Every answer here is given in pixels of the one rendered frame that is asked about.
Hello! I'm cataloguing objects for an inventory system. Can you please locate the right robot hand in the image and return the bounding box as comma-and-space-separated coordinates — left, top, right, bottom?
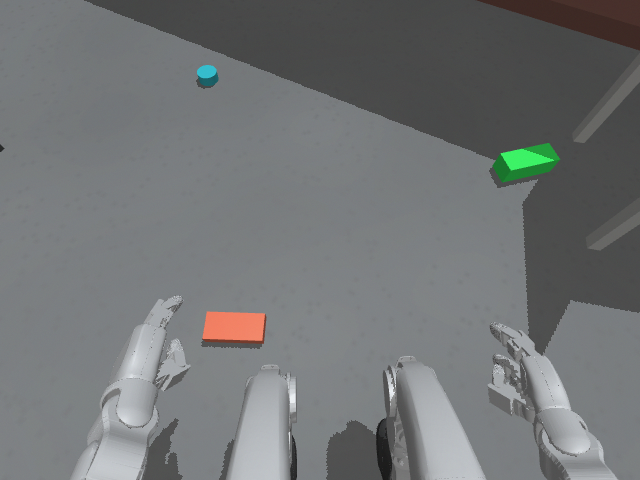
488, 322, 572, 425

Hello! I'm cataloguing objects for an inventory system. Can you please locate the left robot hand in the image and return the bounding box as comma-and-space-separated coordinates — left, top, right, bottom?
108, 295, 191, 392

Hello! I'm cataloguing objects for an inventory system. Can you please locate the right robot foot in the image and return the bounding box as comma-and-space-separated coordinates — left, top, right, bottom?
376, 418, 392, 480

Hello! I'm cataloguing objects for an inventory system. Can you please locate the left robot arm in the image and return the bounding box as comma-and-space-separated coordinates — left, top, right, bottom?
69, 378, 160, 480

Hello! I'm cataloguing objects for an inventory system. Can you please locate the right robot arm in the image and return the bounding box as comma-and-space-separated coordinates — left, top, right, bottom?
533, 408, 618, 480

